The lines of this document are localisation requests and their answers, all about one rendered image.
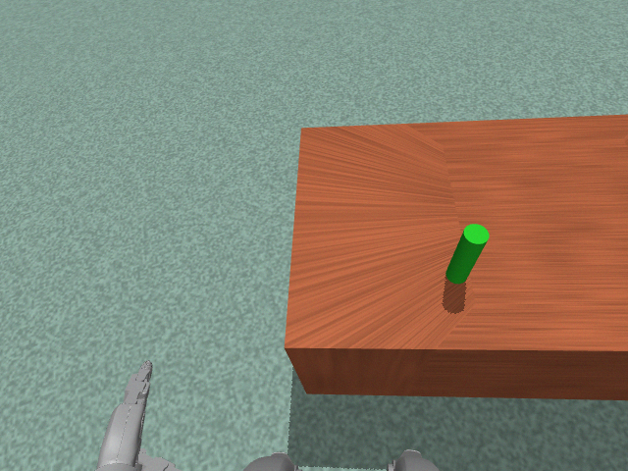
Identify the left robot hand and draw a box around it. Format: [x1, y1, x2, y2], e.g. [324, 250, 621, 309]
[97, 360, 182, 471]

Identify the can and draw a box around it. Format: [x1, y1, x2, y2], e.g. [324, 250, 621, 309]
[445, 224, 489, 284]

